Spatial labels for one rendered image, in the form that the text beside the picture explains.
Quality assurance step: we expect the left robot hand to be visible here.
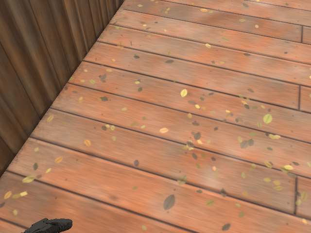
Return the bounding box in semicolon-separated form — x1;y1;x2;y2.
21;217;73;233

